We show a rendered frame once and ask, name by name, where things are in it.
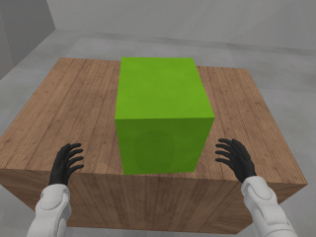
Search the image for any robot right hand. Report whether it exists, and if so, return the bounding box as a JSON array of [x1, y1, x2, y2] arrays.
[[215, 138, 257, 184]]

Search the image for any robot left hand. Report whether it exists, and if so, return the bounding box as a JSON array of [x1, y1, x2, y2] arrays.
[[48, 143, 84, 187]]

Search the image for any robot right forearm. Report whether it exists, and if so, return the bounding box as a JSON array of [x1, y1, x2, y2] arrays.
[[241, 176, 298, 237]]

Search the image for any carton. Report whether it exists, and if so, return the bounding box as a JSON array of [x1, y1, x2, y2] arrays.
[[115, 57, 215, 175]]

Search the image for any pedestal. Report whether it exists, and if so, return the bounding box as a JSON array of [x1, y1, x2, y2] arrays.
[[0, 57, 308, 235]]

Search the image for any robot left forearm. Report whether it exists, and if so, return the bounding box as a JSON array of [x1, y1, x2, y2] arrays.
[[27, 184, 72, 237]]

